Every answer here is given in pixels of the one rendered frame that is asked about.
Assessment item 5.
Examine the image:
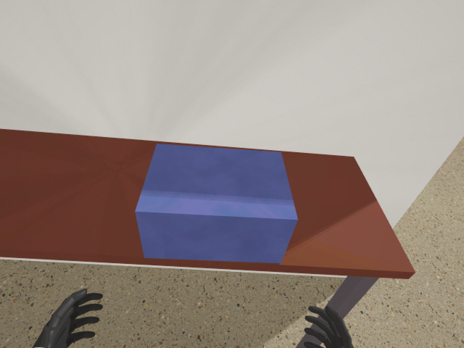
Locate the robot left hand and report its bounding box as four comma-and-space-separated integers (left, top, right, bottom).
32, 289, 103, 348

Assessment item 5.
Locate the robot right hand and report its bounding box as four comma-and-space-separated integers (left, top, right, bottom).
304, 306, 354, 348

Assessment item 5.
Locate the carton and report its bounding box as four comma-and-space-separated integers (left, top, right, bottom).
135, 144, 298, 263

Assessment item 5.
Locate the table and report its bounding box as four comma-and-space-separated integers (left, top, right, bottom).
0, 129, 415, 348

